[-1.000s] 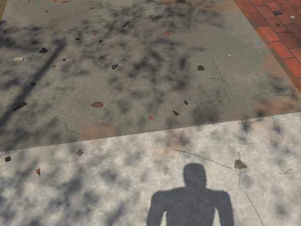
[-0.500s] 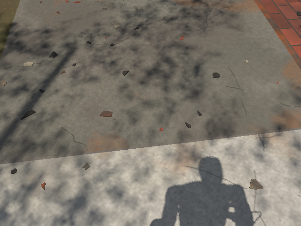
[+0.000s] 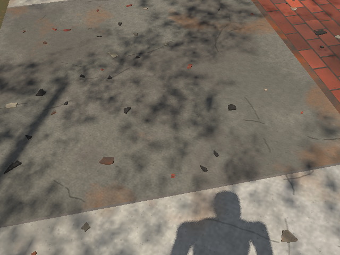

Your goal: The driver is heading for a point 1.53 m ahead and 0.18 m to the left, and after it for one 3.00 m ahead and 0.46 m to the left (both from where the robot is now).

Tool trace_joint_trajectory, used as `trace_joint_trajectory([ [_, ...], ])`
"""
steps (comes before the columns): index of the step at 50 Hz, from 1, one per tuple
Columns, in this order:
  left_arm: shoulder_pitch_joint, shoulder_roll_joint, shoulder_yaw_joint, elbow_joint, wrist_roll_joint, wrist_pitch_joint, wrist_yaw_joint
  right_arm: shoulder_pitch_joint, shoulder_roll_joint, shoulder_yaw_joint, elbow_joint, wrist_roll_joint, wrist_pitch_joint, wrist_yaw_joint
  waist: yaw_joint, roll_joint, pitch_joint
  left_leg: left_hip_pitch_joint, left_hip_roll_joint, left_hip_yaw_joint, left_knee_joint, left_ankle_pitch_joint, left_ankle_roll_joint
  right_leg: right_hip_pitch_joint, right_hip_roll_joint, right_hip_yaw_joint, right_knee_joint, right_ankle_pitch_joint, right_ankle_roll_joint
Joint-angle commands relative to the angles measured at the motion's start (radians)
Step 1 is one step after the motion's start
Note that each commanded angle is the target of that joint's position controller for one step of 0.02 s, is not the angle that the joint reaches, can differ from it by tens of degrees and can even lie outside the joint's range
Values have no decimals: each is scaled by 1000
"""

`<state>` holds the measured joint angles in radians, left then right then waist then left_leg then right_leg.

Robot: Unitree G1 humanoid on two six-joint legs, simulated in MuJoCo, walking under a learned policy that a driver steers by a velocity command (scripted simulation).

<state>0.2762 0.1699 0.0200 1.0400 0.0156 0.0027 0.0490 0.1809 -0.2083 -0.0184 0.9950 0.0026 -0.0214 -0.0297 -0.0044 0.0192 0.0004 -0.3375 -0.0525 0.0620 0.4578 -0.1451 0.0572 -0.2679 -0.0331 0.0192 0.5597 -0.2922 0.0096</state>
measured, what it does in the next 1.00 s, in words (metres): walks ahead: left foot, then right foot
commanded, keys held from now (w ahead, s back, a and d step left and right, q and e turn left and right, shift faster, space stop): shift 0.04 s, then w+shift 0.96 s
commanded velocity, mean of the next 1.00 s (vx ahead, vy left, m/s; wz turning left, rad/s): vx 0.73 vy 0.00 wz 0.00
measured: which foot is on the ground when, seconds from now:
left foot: down 0.00-0.10, up 0.12-0.36, down 0.38-0.86, up 0.88-1.00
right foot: down 0.00-0.40, up 0.42-0.86, down 0.88-1.00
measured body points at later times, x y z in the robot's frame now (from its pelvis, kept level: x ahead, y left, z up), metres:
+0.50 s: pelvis +0.16 +0.08 -0.01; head +0.17 +0.09 +0.44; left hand +0.23 +0.33 -0.15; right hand +0.20 -0.18 -0.14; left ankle +0.14 +0.17 -0.73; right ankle +0.10 -0.09 -0.62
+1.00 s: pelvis +0.57 +0.06 -0.01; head +0.60 +0.08 +0.44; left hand +0.68 +0.33 -0.14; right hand +0.61 -0.19 -0.14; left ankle +0.39 +0.20 -0.60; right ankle +0.65 -0.01 -0.73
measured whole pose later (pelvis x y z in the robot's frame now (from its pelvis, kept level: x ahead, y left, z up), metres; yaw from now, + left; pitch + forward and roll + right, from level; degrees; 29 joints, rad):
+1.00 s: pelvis +0.57 +0.06 -0.01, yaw +2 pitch +1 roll -2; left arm 0.20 0.25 0.06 0.85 0.01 -0.12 -0.05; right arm 0.34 -0.23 -0.01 0.95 0.04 -0.13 0.01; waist 0.01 0.01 0.04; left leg -0.31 0.04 -0.10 1.36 -0.32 0.12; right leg -0.40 0.08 -0.10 0.53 -0.15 -0.09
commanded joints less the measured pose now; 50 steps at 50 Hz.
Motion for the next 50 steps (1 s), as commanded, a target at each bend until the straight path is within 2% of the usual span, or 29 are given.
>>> trace_joint_trajectory([
  [1,35,103,24,1,-5,-32,-1,23,-80,-19,-27,-10,-7,-14,-22,-154,70,125,71,-89,-63,-160,4,-164,-36,58,-247,-212,-50],
  [2,29,94,24,-1,-8,-42,-2,37,-79,-20,-18,-13,-7,-13,-24,-132,59,133,69,-85,-54,-134,9,-150,-35,58,-241,-187,-45],
  [4,121,154,50,7,-27,-47,-2,47,-125,-37,-4,7,-12,-10,21,-97,40,7,28,-45,28,-481,33,-77,-55,106,-253,-459,-107],
  [6,196,235,82,14,-49,-72,-3,-93,-79,-29,-68,32,-43,13,77,-221,99,-245,35,-14,249,-304,28,64,-285,412,-437,-591,-231],
  [7,176,233,85,9,-43,-89,0,-127,-89,-34,-87,37,-60,25,73,-230,125,-372,93,-73,370,-230,40,139,-370,507,-478,-508,-264],
  [10,128,169,71,-29,-46,-116,-12,-89,-87,-41,-78,35,-87,42,29,-120,78,-502,158,-109,432,-166,43,276,-324,388,-443,-322,-203],
  [15,119,219,83,-60,-53,-105,-27,-95,-57,-30,-70,34,-91,51,22,-167,81,-96,84,49,183,-120,-20,20,-200,142,-423,-233,-168],
  [18,87,215,79,-76,-55,-105,-34,93,-95,-50,-14,40,-83,41,-80,-134,72,189,38,101,126,-128,-7,-133,-180,95,-270,-187,-162],
  [19,45,182,66,-92,-38,-109,-39,278,-147,-78,38,45,-85,35,-174,-79,-5,407,48,56,119,-144,18,-226,-139,40,-35,18,-141],
  [20,-50,89,39,-146,-12,-119,-44,492,-268,-109,79,26,-87,28,-267,204,-73,578,269,-293,-2,-388,87,-449,-53,-69,497,70,-83],
  [21,-28,12,25,-195,-39,-150,-41,490,-260,-84,66,3,-109,47,-188,383,-125,638,428,-857,-245,-678,204,-713,85,54,791,-183,-97],
  [22,-70,63,26,-223,-83,-172,-49,366,-188,-57,40,4,-123,59,-137,226,-37,571,482,-884,-274,-776,213,-866,-7,135,926,-92,-143],
  [23,-120,88,22,-246,-83,-176,-59,291,-128,-36,17,3,-129,70,-109,124,3,511,454,-755,-242,-682,189,-911,-50,112,947,1,-167],
  [24,-107,90,19,-242,-59,-169,-59,226,-120,-26,5,1,-123,79,-64,42,20,416,404,-605,-236,-542,167,-860,-104,83,904,94,-161],
  [25,-94,94,24,-241,-36,-159,-58,177,-113,-20,-4,-6,-114,83,-26,40,32,313,354,-499,-245,-448,145,-791,-137,75,837,156,-150],
  [26,-69,88,23,-235,-34,-140,-65,155,-77,-6,-5,-14,-106,83,4,52,53,223,308,-409,-257,-392,127,-741,-156,65,815,194,-138],
  [29,-109,94,21,-253,-30,-104,-63,208,-81,1,15,-9,-107,62,9,31,114,140,258,-272,-326,-195,139,-737,-149,25,698,297,-85],
  [34,-378,75,9,-354,-45,-129,-84,344,-93,8,33,5,-114,17,-63,1,155,193,226,-117,-447,88,109,-583,-78,-75,233,523,-66],
  [37,-469,74,7,-395,-59,-140,-117,399,-103,6,37,12,-101,9,-69,6,181,356,246,-62,-445,206,91,-542,-36,-89,35,525,-86],
  [39,-501,87,11,-423,-62,-147,-135,409,-125,0,29,4,-91,9,-50,53,160,461,264,-32,-373,517,79,-470,19,-126,-37,456,-112],
  [41,-461,136,29,-441,-67,-142,-133,418,-169,-16,30,-23,-79,5,10,144,77,570,299,-30,-218,1009,74,-352,91,-165,-14,333,-140],
  [43,-97,236,75,-353,-77,-117,-107,351,-206,-31,20,-49,-51,5,212,228,-116,525,309,-13,208,1296,64,46,115,-149,-9,250,-196],
  [44,162,289,90,-280,-64,-99,-87,289,-182,-22,-23,-51,-53,7,304,176,-276,192,273,-37,544,1004,56,490,-38,41,93,112,-231],
  [45,229,350,102,-250,-29,-113,-93,457,43,29,-43,-23,-88,42,140,-238,-466,-287,33,-150,983,-69,9,886,-321,669,-33,-418,-430],
  [46,280,245,86,-208,-21,-114,-84,354,-72,6,-47,37,-138,51,209,-260,-493,-379,15,-276,1078,-262,54,875,-312,890,-268,-530,-387],
  [47,196,194,70,-197,-15,-119,-79,197,-140,-15,-117,80,-153,47,182,-242,-258,-474,78,-234,1090,-234,79,721,-283,708,-296,-382,-328],
  [48,115,156,56,-202,-8,-128,-88,115,-124,-6,-150,71,-159,41,134,-53,-162,-438,115,-222,1042,-192,90,517,-253,575,-320,-213,-303],
  [49,42,123,46,-200,4,-138,-98,87,-98,-9,-155,53,-153,41,67,42,-77,-389,149,-208,981,-149,85,315,-214,465,-342,-107,-292],
  [50,-12,92,34,-201,16,-144,-101,133,-79,-11,-152,41,-132,44,-3,23,-51,-322,190,-218,943,-118,81,178,-178,391,-359,-91,-282],
])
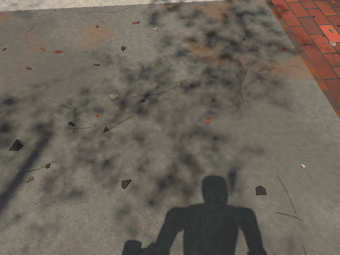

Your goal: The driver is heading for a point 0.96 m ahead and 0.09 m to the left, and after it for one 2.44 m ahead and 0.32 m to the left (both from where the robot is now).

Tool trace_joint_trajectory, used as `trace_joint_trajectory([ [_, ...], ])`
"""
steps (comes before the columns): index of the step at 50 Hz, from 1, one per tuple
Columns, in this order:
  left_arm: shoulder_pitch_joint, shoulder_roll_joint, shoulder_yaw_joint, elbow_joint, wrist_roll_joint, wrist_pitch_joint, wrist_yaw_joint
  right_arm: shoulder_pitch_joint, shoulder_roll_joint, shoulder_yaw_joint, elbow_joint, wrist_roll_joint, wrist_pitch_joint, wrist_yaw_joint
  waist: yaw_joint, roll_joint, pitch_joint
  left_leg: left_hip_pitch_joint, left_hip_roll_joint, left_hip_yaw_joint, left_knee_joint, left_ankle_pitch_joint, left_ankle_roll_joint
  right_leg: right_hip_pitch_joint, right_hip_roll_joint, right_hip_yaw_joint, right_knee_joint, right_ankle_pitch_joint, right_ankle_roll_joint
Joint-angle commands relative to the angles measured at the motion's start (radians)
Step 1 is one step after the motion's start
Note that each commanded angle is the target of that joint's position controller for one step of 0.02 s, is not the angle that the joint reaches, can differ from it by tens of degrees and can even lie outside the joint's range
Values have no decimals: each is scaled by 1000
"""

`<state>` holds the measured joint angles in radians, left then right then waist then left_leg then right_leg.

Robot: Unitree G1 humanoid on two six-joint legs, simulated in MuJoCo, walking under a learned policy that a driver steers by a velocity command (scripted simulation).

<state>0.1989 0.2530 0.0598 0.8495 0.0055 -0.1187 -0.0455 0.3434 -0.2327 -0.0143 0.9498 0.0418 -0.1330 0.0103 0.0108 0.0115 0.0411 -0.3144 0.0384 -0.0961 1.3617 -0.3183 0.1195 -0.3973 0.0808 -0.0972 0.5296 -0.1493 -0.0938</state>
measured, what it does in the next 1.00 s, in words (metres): walks ahead: left foot, then right foot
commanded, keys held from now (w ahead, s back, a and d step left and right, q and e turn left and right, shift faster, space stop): w+shift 0.78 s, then shift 0.22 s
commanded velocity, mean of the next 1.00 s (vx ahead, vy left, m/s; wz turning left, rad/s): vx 0.92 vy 0.00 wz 0.00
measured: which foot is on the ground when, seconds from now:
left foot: up 0.00-0.34, down 0.36-0.88, up 0.90-1.00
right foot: down 0.00-0.38, up 0.40-0.86, down 0.88-1.00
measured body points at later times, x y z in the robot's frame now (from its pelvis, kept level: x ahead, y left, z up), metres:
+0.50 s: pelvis +0.47 +0.08 +0.00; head +0.50 +0.08 +0.45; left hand +0.54 +0.34 -0.13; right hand +0.56 -0.19 -0.12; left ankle +0.55 +0.16 -0.72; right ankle +0.32 -0.08 -0.60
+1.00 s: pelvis +0.92 +0.03 +0.00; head +0.96 +0.03 +0.44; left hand +1.08 +0.28 -0.11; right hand +0.95 -0.23 -0.14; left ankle +0.74 +0.18 -0.59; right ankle +1.04 -0.05 -0.72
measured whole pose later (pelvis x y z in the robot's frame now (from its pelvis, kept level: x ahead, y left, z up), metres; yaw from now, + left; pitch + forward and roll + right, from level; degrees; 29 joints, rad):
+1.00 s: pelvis +0.92 +0.03 +0.00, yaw -1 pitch +1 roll -1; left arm 0.11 0.26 0.03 0.79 0.02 -0.11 -0.05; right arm 0.32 -0.26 -0.02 0.90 0.02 -0.09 0.00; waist 0.00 0.01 0.08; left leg -0.30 -0.02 -0.11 1.34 -0.48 0.00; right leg -0.48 0.05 -0.07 0.53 -0.07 -0.07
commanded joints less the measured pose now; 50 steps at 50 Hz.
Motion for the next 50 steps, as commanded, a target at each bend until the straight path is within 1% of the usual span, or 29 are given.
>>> trace_joint_trajectory([
  [1,36,-4,-11,-3,16,-20,-9,2,-31,-13,-102,-3,1,5,-56,-5,-60,-324,118,-49,15,47,6,214,-280,463,-352,-236,-182],
  [3,31,21,-12,16,-13,-20,-4,-17,-10,-4,-122,-9,32,-5,-90,-48,29,-357,159,-23,-64,34,-29,69,-271,376,-416,-239,-175],
  [7,116,78,-5,29,-10,-32,24,-238,-63,-5,-202,-47,25,-13,-31,-23,106,-407,155,49,-388,382,-86,9,-203,212,-456,-20,-145],
  [10,226,107,-6,49,-30,-38,39,-380,-48,2,-239,-31,4,10,33,-1,98,-249,92,114,-665,614,-86,57,-193,143,-495,32,-115],
  [14,307,138,0,79,-29,-1,50,-498,-77,-6,-298,-11,-4,42,54,-36,131,-339,37,125,-871,513,-63,419,-283,130,-442,240,-90],
  [16,295,179,11,78,-2,24,53,-396,-137,-34,-293,-4,-1,46,-24,-111,26,-247,-30,159,-841,361,-26,575,-320,125,-272,703,-63],
  [18,225,188,9,63,30,52,55,-16,-226,-78,-207,11,20,27,-240,-172,-192,192,-54,170,-772,255,31,460,-288,74,194,961,-23],
  [19,267,97,-14,24,33,42,53,181,-313,-98,-155,-20,33,11,-242,20,-370,594,149,-136,-733,-6,88,112,-200,77,597,606,-6],
  [20,415,-62,-59,38,-22,0,31,213,-324,-103,-136,-27,21,30,-132,397,-555,861,338,-743,-992,-462,244,-217,-6,207,939,-259,35],
  [21,311,77,-30,24,-63,-28,33,183,-204,-78,-124,-33,18,29,-171,282,-455,826,298,-796,-1112,-519,172,-333,-70,280,978,-255,-15],
  [22,151,111,-23,-24,-87,-39,35,128,-153,-66,-124,-41,15,28,-168,171,-279,675,273,-589,-1089,-333,134,-382,-110,248,975,-232,-28],
  [23,66,86,-32,-59,-66,-46,42,54,-152,-65,-122,-52,6,36,-123,-7,-182,489,236,-469,-1104,-144,115,-354,-149,233,902,-185,-30],
  [24,42,77,-25,-68,-43,-39,46,-7,-116,-55,-124,-64,-5,42,-70,-37,-134,346,198,-368,-1112,-40,107,-303,-190,233,823,-136,-31],
  [25,77,61,-25,-67,-38,-22,39,-47,-79,-43,-121,-74,-8,46,-18,-3,-108,245,172,-312,-1129,-16,111,-252,-219,238,794,-106,-29],
  [26,97,45,-25,-60,-38,-5,36,-64,-55,-36,-116,-64,-8,49,8,14,-80,186,155,-266,-1154,1,118,-239,-234,228,765,-102,-22],
  [28,81,25,-31,-71,-32,19,37,-53,-70,-36,-96,-37,-7,43,33,25,-9,98,146,-196,-1211,8,120,-279,-266,207,690,-89,-1],
  [32,-126,53,-34,-141,-8,15,41,31,-113,-41,-76,-39,-8,14,-25,-1,90,80,111,-60,-1274,210,104,-389,-263,147,403,193,54],
  [35,-267,31,-45,-182,-17,-7,17,128,-121,-33,-55,-27,-10,-3,-82,-9,108,84,83,32,-1323,278,76,-263,-201,69,164,423,55],
  [39,-379,49,-39,-242,-37,-21,-17,201,-150,-34,-23,-22,15,-13,-90,20,135,338,144,67,-1294,468,52,-272,-138,52,-40,388,27],
  [41,-329,89,-19,-248,-25,-27,-25,206,-184,-43,-19,-41,39,-22,-44,74,65,474,159,69,-1140,919,20,-191,-51,2,-59,300,2],
  [42,-224,125,-1,-227,-25,-24,-21,205,-204,-49,-16,-59,53,-25,16,123,-18,527,161,65,-995,1146,3,-88,-11,-10,-34,245,-18],
  [43,-28,158,15,-175,-29,-18,-12,160,-223,-53,-21,-70,69,-26,127,161,-126,499,150,82,-765,1274,-27,118,-11,3,-39,284,-45],
  [44,177,203,24,-120,-8,-6,3,111,-198,-45,-53,-76,73,-29,212,137,-268,292,115,86,-468,1079,-63,453,-145,118,31,452,-78],
  [45,254,297,36,-88,47,-10,-1,317,21,5,-56,-73,53,-7,68,-269,-495,-184,-125,43,79,25,-143,955,-490,624,110,719,-310],
  [46,300,202,27,-71,33,-8,-7,361,-65,2,0,-32,30,0,136,-226,-730,-247,-168,-159,243,-258,-131,1056,-515,845,-12,649,-341],
  [47,208,172,18,-77,19,3,-1,193,-141,-26,-56,0,23,-4,128,-193,-559,-307,-87,-129,211,-236,-124,907,-456,651,-36,667,-273],
  [48,105,136,6,-82,3,4,4,60,-163,-24,-114,-5,19,-13,92,-77,-372,-308,-29,-66,97,-194,-119,678,-410,499,-71,718,-222],
  [49,39,111,-4,-79,5,0,7,-18,-150,-29,-127,-19,23,-21,54,2,-223,-302,-8,-23,32,-177,-127,461,-372,415,-120,767,-203],
  [50,17,88,-13,-70,19,-9,8,-17,-144,-36,-132,-29,38,-23,9,6,-173,-226,22,-9,-22,-153,-125,309,-341,350,-167,815,-188],
])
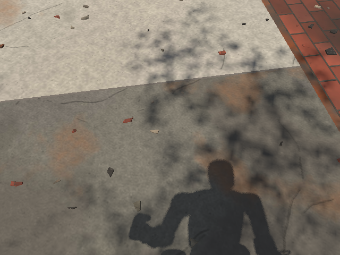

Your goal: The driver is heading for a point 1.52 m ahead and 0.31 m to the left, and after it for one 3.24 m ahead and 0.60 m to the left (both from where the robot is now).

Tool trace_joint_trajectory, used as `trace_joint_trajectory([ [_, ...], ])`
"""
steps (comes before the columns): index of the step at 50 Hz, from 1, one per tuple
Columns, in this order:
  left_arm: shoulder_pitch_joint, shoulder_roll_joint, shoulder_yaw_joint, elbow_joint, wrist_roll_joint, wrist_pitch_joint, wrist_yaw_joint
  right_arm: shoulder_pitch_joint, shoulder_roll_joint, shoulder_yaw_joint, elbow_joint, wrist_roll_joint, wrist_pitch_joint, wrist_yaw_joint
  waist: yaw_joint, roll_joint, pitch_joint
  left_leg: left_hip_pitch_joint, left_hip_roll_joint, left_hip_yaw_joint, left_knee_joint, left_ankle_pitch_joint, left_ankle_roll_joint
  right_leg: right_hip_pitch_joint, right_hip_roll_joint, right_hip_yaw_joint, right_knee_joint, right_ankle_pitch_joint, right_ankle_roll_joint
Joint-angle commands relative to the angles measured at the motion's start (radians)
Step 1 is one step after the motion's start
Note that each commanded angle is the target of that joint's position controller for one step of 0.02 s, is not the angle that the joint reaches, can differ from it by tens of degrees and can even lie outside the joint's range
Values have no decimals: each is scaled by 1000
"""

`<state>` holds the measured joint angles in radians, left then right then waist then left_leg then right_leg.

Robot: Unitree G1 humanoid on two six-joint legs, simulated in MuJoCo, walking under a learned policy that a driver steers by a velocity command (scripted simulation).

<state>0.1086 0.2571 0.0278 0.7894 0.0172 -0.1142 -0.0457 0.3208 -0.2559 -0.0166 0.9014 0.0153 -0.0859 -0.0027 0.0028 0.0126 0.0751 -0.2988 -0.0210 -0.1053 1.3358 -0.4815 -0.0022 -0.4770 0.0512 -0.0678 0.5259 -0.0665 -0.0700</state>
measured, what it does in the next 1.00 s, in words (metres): walks ahead: left foot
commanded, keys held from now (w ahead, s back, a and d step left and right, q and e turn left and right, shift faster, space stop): shift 1.00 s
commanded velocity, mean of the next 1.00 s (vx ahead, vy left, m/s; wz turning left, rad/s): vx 0.10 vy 0.00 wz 0.00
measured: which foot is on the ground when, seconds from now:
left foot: up 0.00-0.28, down 0.30-1.00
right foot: down 0.00-1.00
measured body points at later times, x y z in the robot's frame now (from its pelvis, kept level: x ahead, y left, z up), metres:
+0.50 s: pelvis +0.17 +0.04 +0.01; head +0.18 +0.05 +0.46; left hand +0.25 +0.30 -0.13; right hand +0.31 -0.20 -0.10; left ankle +0.23 +0.15 -0.72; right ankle +0.13 -0.08 -0.72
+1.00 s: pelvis +0.18 +0.04 +0.01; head +0.19 +0.04 +0.46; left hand +0.19 +0.29 -0.14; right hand +0.28 -0.21 -0.13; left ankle +0.23 +0.15 -0.72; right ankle +0.13 -0.08 -0.72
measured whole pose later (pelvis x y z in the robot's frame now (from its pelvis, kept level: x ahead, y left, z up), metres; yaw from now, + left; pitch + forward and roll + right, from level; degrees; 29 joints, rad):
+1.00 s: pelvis +0.18 +0.04 +0.01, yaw +0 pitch -1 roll +0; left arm 0.26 0.19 0.01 1.10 0.01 -0.01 0.04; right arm 0.12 -0.21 -0.05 1.00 0.00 0.01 -0.03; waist 0.01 0.00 0.03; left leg -0.32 -0.01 0.00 0.52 -0.19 0.01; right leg -0.14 -0.02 -0.03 0.52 -0.36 0.00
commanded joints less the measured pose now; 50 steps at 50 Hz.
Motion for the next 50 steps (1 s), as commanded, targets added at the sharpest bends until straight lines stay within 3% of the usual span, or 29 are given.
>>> trace_joint_trajectory([
  [1,93,75,15,1,16,-17,5,53,-88,-32,-78,-5,5,-10,-23,-24,-199,-185,94,-2,-43,27,-5,316,-301,288,-193,750,-216],
  [3,59,82,15,22,13,-24,2,82,-39,-23,-72,-8,28,-16,-63,-39,-184,-114,122,7,-198,66,-17,190,-287,215,-245,745,-225],
  [5,30,117,24,35,13,-18,12,34,-30,-18,-91,-15,38,-25,-75,-60,-183,-83,121,34,-379,171,-26,141,-261,142,-263,773,-212],
  [9,65,139,30,68,-2,12,31,-81,-59,-23,-97,-16,44,-17,-25,-79,-204,-26,95,59,-604,457,-29,179,-224,78,-270,565,-167],
  [12,82,138,27,98,-5,32,34,-159,-90,-33,-116,-21,47,-14,-1,-85,-164,-27,89,51,-707,449,-14,211,-246,115,-247,349,-150],
  [14,69,124,21,108,-17,44,39,-155,-97,-42,-112,-31,43,-12,-19,-82,-150,31,69,71,-833,480,11,211,-226,126,-179,196,-113],
  [15,95,98,13,119,-20,47,41,-145,-114,-49,-105,-39,40,-14,-19,-62,-147,79,80,59,-905,573,30,208,-186,125,-129,100,-70],
  [16,161,70,5,128,-3,44,44,-147,-162,-58,-111,-46,39,-20,23,19,-164,153,169,-23,-902,841,61,176,-119,97,-54,-37,-19],
  [17,274,44,1,157,7,41,46,-174,-175,-59,-119,-44,48,-26,87,144,-192,220,251,-100,-888,892,138,109,-49,52,-10,-278,27],
  [18,262,32,-6,161,1,52,56,-171,-104,-44,-109,-41,56,-22,67,183,-216,184,265,-135,-918,704,178,132,-55,48,8,-312,49],
  [20,174,75,3,153,-4,87,69,-218,-67,-36,-109,-34,59,-9,54,120,-162,64,192,-103,-948,443,129,189,-72,52,-35,-247,54],
  [23,152,92,8,167,1,111,72,-225,-93,-44,-96,-27,50,-6,42,78,-134,39,131,-34,-918,433,79,219,-85,62,-70,-205,51],
  [27,139,86,9,195,-9,100,72,-195,-79,-45,-64,-20,46,-15,21,27,-171,127,114,0,-850,634,88,220,-95,67,-70,-120,51],
  [30,135,76,10,214,-11,104,74,-198,-74,-49,-45,-18,53,-18,17,6,-166,140,107,11,-835,655,98,222,-95,64,-70,-105,54],
  [36,153,64,9,250,-11,113,81,-213,-62,-53,-11,-17,70,-22,17,-7,-121,122,86,32,-843,567,90,214,-96,63,-84,-135,52],
  [50,207,34,2,296,-9,100,88,-219,-48,-56,72,-17,92,-33,6,-10,-52,132,59,52,-877,420,60,172,-99,66,-141,-232,50],
])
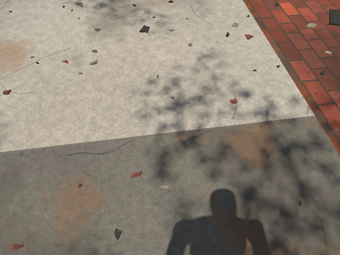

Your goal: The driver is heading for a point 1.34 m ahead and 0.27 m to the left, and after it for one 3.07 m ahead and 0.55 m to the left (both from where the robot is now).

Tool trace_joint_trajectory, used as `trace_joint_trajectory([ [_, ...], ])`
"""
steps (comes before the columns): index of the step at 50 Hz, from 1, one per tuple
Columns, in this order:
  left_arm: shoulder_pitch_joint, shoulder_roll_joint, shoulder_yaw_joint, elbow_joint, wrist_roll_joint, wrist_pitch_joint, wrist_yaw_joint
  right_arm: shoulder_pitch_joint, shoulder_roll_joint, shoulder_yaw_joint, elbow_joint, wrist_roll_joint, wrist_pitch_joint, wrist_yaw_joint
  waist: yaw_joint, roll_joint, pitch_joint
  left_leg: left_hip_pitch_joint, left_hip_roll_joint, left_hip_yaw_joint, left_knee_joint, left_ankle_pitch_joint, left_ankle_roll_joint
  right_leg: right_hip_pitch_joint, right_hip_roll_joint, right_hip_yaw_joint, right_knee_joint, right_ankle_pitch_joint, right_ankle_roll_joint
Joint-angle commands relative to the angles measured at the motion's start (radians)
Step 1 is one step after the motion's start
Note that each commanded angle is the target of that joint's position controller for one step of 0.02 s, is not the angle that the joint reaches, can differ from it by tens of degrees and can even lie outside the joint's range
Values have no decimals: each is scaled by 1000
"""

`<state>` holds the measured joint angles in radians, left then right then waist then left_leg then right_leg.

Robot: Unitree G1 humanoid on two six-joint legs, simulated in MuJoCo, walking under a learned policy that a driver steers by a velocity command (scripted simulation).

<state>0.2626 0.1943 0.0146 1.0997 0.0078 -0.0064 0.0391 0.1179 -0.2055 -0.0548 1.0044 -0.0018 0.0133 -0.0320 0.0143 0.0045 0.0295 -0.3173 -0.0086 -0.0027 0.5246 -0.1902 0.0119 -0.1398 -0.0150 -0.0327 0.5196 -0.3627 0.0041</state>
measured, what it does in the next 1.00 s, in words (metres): walks ahead: left foot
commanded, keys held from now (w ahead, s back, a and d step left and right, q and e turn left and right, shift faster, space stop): shift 0.46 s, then w+shift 0.54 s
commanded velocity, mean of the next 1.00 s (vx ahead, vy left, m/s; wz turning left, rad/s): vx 0.33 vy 0.00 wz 0.00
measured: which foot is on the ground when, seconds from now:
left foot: down 0.00-0.52, up 0.54-0.78, down 0.80-1.00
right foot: down 0.00-0.80, up 0.82-1.00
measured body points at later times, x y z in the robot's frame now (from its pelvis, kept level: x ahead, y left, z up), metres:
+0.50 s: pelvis +0.00 -0.01 +0.00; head +0.01 -0.01 +0.45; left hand -0.02 +0.22 -0.16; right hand +0.06 -0.25 -0.15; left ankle +0.06 +0.11 -0.73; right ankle -0.05 -0.12 -0.73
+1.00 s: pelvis +0.21 +0.09 +0.00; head +0.20 +0.10 +0.45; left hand +0.36 +0.33 -0.11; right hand +0.15 -0.14 -0.14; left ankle +0.14 +0.17 -0.73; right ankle +0.26 -0.08 -0.62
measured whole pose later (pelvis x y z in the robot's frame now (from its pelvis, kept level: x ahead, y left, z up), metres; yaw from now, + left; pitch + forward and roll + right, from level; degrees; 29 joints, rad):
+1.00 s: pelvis +0.21 +0.09 +0.00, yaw +0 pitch +2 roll +1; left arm 0.17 0.23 0.05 0.85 -0.03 -0.10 -0.01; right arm 0.43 -0.16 -0.02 1.12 -0.01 -0.12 0.04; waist -0.05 -0.04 -0.06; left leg -0.13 -0.03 0.10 0.43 -0.34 0.05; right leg -0.76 -0.13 0.02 1.28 -0.12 -0.10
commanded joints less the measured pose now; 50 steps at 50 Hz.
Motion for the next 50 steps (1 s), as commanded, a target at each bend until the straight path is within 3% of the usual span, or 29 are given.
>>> trace_joint_trajectory([
  [1,58,94,15,-12,0,-9,4,-15,-97,-17,-25,0,-7,-5,-6,-2,-3,150,46,-50,-69,123,45,-166,-32,31,-138,60,-25],
  [23,143,52,13,8,-3,-17,3,31,-80,-5,68,4,-5,-12,-13,-8,16,148,41,-47,-82,119,36,-153,-25,25,-162,87,-28],
  [24,183,60,19,22,-8,-14,5,62,-76,-5,85,7,-4,-12,-6,-25,-23,148,6,-9,-55,-106,38,-133,-20,26,-179,-104,-47],
  [25,189,102,33,13,-18,-10,9,70,-96,-15,87,19,-6,-11,1,-63,10,66,-30,29,0,-374,40,-136,-47,79,-201,-341,-90],
  [26,241,139,46,8,-27,-15,10,-1,-112,-20,54,23,-18,-6,41,-89,73,-95,-28,30,64,-473,39,-109,-130,202,-279,-545,-149],
  [27,258,203,68,6,-39,-33,11,-100,-72,-9,-1,39,-42,8,67,-209,144,-239,-17,76,225,-296,33,-59,-299,415,-414,-613,-227],
  [28,228,211,76,-9,-33,-52,13,-159,-82,-11,-32,43,-64,18,70,-203,203,-382,55,19,350,-227,44,-13,-402,532,-470,-521,-272],
  [29,202,170,68,-24,-22,-71,11,-154,-94,-20,-36,42,-81,26,46,-146,205,-501,95,-18,437,-204,51,72,-406,524,-455,-412,-264],
  [30,183,145,63,-36,-22,-84,6,-123,-80,-20,-30,41,-94,32,27,-123,179,-556,121,-32,472,-182,54,133,-383,471,-425,-334,-240],
  [32,158,129,62,-60,-37,-89,-7,-113,-75,-19,-34,41,-118,44,18,-107,132,-455,131,-6,307,-128,49,128,-308,316,-412,-197,-180],
  [34,158,155,69,-76,-34,-86,-12,-118,-48,-13,-34,39,-126,54,19,-138,102,-241,79,76,199,-100,27,7,-241,206,-405,-144,-166],
  [36,155,181,76,-88,-43,-87,-16,-70,-49,-11,-25,45,-119,60,-8,-149,113,-81,49,133,134,-86,16,-100,-239,165,-384,-169,-183],
  [38,133,186,75,-101,-41,-90,-21,76,-90,-31,12,47,-112,53,-91,-129,81,140,-1,174,89,-76,29,-190,-219,120,-261,-19,-176],
  [39,104,174,68,-113,-32,-92,-24,249,-141,-59,57,52,-112,45,-180,-104,-2,337,-22,170,78,-80,53,-244,-183,70,-53,229,-156],
  [40,24,133,55,-154,-15,-94,-26,467,-244,-93,103,44,-117,37,-290,86,-94,552,141,-90,-15,-258,117,-435,-106,-27,420,348,-93],
  [41,30,-11,23,-214,-24,-120,-26,524,-274,-72,101,15,-136,51,-222,362,-187,642,356,-680,-256,-653,232,-698,48,69,780,-143,-78],
  [42,-15,37,34,-249,-78,-144,-31,405,-178,-37,81,3,-156,63,-171,263,-126,569,413,-857,-357,-767,251,-843,24,192,947,-65,-119],
  [43,-68,68,34,-279,-93,-155,-40,318,-131,-17,60,7,-164,70,-135,179,-45,509,416,-725,-325,-671,228,-938,-42,172,988,18,-153],
  [44,-75,75,31,-282,-70,-155,-44,261,-101,-1,49,6,-163,77,-101,89,-27,426,372,-577,-310,-530,207,-907,-96,148,953,108,-160],
  [45,-60,74,36,-280,-45,-147,-43,209,-104,3,39,-1,-156,80,-56,61,-10,320,327,-457,-316,-432,182,-845,-138,136,879,179,-152],
  [46,-36,69,38,-277,-36,-128,-48,175,-76,16,32,-11,-150,80,-19,70,15,221,280,-363,-328,-376,161,-790,-163,128,842,221,-142],
  [47,-11,62,37,-268,-40,-108,-54,181,-71,21,35,-13,-146,75,1,90,28,166,261,-308,-349,-344,158,-763,-174,120,819,236,-129],
  [50,-90,80,40,-297,-28,-82,-47,245,-94,24,46,-5,-149,52,-4,35,100,118,233,-202,-425,-186,181,-821,-169,89,691,333,-72],
])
